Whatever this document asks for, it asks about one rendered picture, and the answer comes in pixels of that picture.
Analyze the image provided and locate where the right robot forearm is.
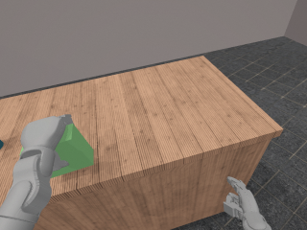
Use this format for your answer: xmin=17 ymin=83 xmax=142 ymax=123
xmin=242 ymin=211 xmax=272 ymax=230

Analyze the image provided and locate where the sponge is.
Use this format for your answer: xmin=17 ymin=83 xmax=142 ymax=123
xmin=19 ymin=124 xmax=94 ymax=178

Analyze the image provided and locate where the right robot hand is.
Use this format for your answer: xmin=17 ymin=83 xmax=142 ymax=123
xmin=223 ymin=176 xmax=260 ymax=220

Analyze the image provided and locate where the table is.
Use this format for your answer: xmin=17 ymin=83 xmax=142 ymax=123
xmin=0 ymin=56 xmax=283 ymax=230

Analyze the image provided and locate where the left robot hand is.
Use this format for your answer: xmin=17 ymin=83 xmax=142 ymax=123
xmin=20 ymin=114 xmax=74 ymax=172

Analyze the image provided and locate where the left robot forearm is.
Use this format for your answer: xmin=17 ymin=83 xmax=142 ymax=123
xmin=0 ymin=146 xmax=56 ymax=230

